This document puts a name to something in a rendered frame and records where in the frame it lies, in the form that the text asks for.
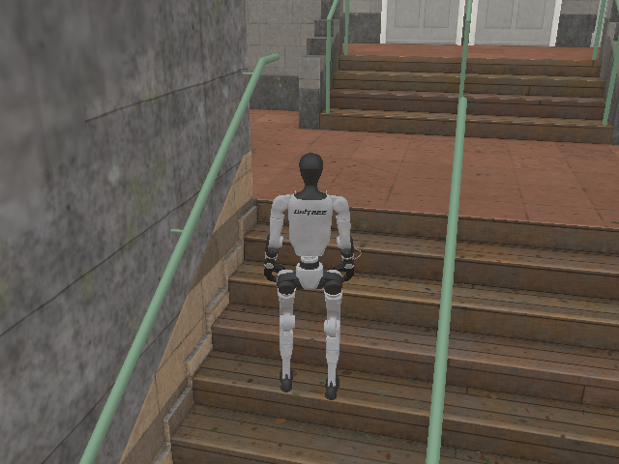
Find stairs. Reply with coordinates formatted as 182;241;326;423
319;55;614;144
170;200;619;464

